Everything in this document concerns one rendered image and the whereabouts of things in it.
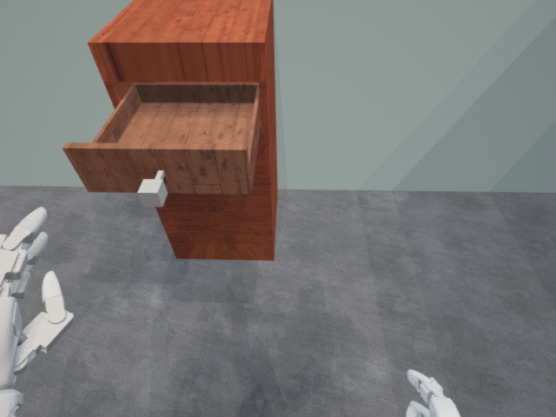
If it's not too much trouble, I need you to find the robot right hand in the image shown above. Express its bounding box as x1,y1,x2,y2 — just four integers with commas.
406,369,460,417

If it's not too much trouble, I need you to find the cabinet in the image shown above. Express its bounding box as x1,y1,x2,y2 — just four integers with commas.
88,0,278,261

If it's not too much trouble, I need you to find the handle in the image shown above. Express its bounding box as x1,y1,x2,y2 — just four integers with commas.
137,170,168,207

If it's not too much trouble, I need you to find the left robot forearm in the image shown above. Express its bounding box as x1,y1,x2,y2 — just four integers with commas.
0,389,23,417

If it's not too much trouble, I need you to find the robot left hand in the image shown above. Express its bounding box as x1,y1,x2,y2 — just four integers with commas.
0,207,74,390

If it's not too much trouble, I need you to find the drawer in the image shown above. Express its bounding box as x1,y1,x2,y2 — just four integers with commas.
63,83,261,195

